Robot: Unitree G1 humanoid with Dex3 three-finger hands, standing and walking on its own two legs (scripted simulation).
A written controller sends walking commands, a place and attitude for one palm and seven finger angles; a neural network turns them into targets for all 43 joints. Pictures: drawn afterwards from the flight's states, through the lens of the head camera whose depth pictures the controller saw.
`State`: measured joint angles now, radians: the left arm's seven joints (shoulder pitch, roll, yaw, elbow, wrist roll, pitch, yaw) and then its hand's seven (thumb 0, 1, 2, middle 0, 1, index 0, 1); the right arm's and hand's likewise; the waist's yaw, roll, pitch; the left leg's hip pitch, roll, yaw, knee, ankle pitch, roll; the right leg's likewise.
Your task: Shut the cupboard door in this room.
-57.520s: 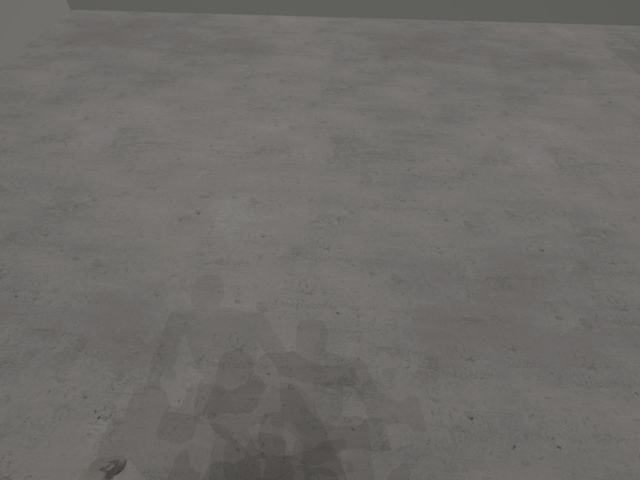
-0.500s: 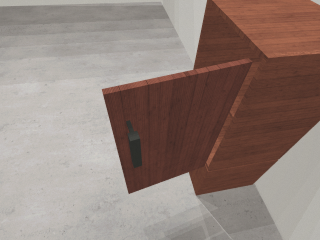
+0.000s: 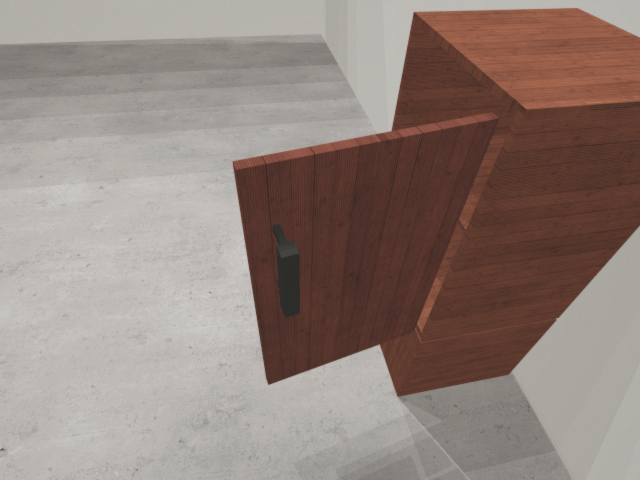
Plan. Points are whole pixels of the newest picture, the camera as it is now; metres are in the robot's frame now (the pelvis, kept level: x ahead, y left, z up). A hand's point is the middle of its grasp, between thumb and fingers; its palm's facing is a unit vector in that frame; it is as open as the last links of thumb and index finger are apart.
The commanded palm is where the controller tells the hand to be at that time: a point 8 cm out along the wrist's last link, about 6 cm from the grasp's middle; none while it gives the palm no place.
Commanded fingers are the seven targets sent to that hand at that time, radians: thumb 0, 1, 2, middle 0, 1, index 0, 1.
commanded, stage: look again from close up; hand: left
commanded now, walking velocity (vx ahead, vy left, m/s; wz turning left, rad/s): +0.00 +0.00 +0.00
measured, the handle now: (284, 270) +0.39 +0.08 +0.04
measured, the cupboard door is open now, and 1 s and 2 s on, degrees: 100 100 100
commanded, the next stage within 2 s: shuffle to correct the standing spot in 0.12 s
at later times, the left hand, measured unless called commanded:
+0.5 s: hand out of the picture -0.04 +0.16 -0.18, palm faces +0.09 -0.98 -0.18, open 7.3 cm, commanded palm none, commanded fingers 0.00 0.90 0.90 -0.20 -0.30 -0.20 -0.30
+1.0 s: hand out of the picture +0.04 +0.12 -0.17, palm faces +0.31 -0.92 -0.22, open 7.3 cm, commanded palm none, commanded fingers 0.00 0.90 0.90 -0.20 -0.30 -0.20 -0.30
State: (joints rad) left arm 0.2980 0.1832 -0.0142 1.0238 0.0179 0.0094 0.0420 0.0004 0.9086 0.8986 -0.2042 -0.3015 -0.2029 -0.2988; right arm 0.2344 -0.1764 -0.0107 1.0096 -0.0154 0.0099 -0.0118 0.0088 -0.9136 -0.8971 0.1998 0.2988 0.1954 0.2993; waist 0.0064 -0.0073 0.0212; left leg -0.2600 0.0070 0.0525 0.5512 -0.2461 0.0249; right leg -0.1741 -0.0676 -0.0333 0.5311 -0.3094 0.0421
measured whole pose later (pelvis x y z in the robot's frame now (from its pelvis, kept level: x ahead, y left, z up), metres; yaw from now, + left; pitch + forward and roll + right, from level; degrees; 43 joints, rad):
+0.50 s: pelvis +0.00 -0.02 +0.00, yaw +4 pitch +0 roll -1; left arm 0.37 0.18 0.01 1.04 0.03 0.02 0.03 0.00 0.91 0.90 -0.20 -0.30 -0.20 -0.30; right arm 0.33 -0.14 -0.02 1.07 -0.02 0.03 -0.01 0.01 -0.90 -0.90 0.20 0.30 0.20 0.30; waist -0.01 -0.03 0.01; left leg -0.34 0.00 -0.03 0.56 -0.22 0.01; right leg -0.23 -0.06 -0.09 0.55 -0.32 0.02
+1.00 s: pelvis +0.04 -0.08 -0.01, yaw +17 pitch +1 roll +0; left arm 0.27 0.20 0.04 0.89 0.03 0.02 0.02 0.00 0.91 0.90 -0.20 -0.30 -0.20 -0.30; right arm 0.21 -0.20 -0.06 0.93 -0.03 0.04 -0.02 0.01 -0.90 -0.90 0.20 0.30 0.20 0.30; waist -0.01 -0.01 0.03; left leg -0.40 0.02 -0.06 0.64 -0.28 -0.01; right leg -0.32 -0.03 -0.04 0.58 -0.29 0.02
